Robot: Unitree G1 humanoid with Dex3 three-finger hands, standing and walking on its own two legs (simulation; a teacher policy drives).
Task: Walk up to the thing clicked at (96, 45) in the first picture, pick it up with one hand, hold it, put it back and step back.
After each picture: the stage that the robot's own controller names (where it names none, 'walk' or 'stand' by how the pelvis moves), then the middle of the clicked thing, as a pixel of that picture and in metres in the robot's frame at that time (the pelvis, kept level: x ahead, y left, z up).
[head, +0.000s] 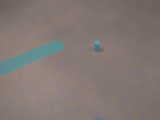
stand; (96, 46) +1.30 -0.15 -0.72
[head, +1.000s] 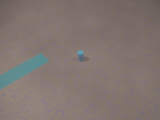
walk; (80, 56) +1.19 +0.13 -0.70
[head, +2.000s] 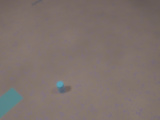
walk; (60, 87) +0.75 +0.28 -0.72
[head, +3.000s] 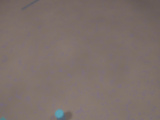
stand; (60, 115) +0.44 +0.24 -0.71
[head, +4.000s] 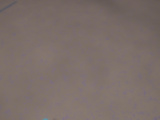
stand; out of the picture +0.40 +0.27 -0.71
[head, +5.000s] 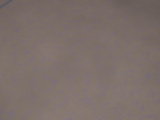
stand; out of the picture +0.31 +0.28 -0.71
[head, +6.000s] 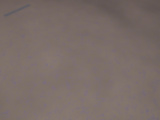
walk; out of the picture +0.39 +0.23 -0.71
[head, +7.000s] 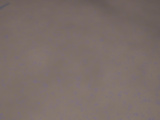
walk; out of the picture +0.38 +0.27 -0.71
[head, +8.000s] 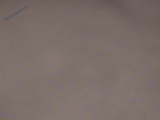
stand; out of the picture +0.36 +0.27 -0.71
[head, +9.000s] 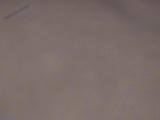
walk; out of the picture +0.33 +0.25 -0.72
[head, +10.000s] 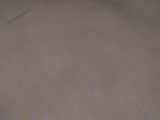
walk; out of the picture +0.36 +0.29 -0.71
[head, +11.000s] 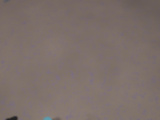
stand; out of the picture +0.34 +0.26 -0.70
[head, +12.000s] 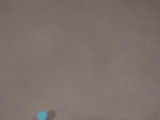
stand; (43, 117) +0.32 +0.24 -0.69
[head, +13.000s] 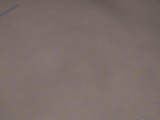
stand; out of the picture +0.38 +0.24 -0.72
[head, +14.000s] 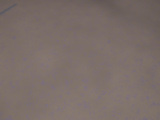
stand; out of the picture +0.35 +0.24 -0.72
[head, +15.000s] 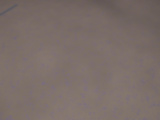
stand; out of the picture +0.35 +0.24 -0.72
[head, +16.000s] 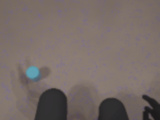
go down; (34, 74) +0.39 +0.27 -0.44
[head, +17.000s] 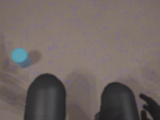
go down; (21, 58) +0.41 +0.30 -0.31
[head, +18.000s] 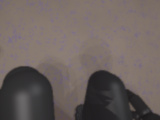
close in; out of the picture +0.37 +0.33 -0.23
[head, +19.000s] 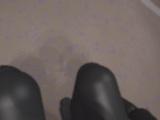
close; out of the picture +0.36 +0.35 -0.21
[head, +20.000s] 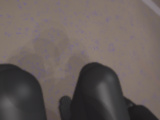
lift; out of the picture +0.35 +0.34 -0.22
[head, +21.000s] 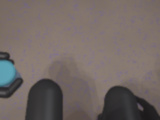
lift; (7, 77) +0.30 +0.27 -0.05
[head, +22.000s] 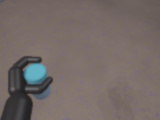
hold; (38, 82) +0.33 +0.16 +0.04
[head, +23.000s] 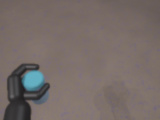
hold; (36, 88) +0.32 +0.17 -0.01
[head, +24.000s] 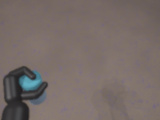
hold; (34, 88) +0.32 +0.18 -0.01
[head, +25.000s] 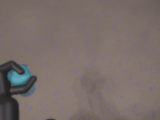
crouch; (23, 81) +0.34 +0.21 -0.06
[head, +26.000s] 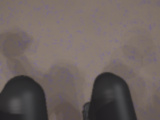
lower; out of the picture +0.42 +0.32 -0.13
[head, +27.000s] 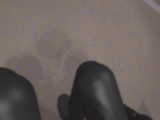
lower; out of the picture +0.37 +0.35 -0.22
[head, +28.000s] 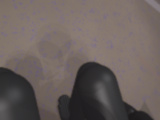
lower; out of the picture +0.36 +0.36 -0.21
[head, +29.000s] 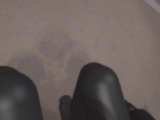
lower; out of the picture +0.36 +0.36 -0.21
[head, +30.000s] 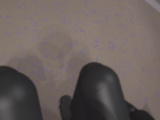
lower; out of the picture +0.35 +0.36 -0.21
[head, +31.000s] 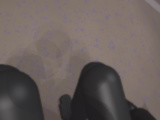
open; out of the picture +0.35 +0.35 -0.22
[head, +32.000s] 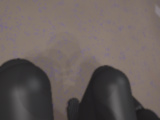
stand; out of the picture +0.35 +0.33 -0.22
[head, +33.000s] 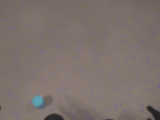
stand; (39, 102) +0.37 +0.27 -0.56
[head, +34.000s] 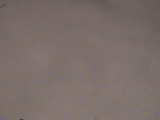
stand; out of the picture +0.36 +0.25 -0.66
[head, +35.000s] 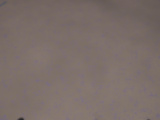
stand; out of the picture +0.35 +0.25 -0.67
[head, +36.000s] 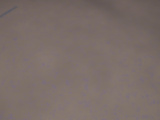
stand; out of the picture +0.37 +0.23 -0.71
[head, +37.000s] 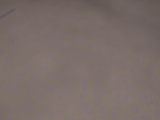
stand; out of the picture +0.35 +0.25 -0.72
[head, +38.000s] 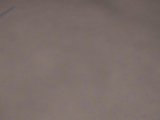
stand; out of the picture +0.35 +0.25 -0.72
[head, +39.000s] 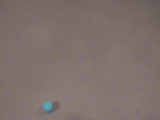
walk; (48, 107) +0.40 +0.21 -0.71
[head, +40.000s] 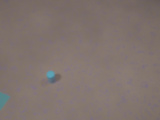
walk; (51, 77) +0.66 +0.26 -0.70
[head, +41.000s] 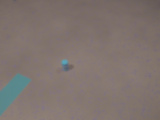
stand; (65, 65) +0.99 +0.26 -0.70
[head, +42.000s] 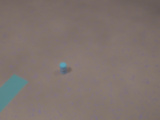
stand; (63, 68) +0.95 +0.22 -0.72
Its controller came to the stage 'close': yes
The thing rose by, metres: 0.71
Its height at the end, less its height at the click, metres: +0.00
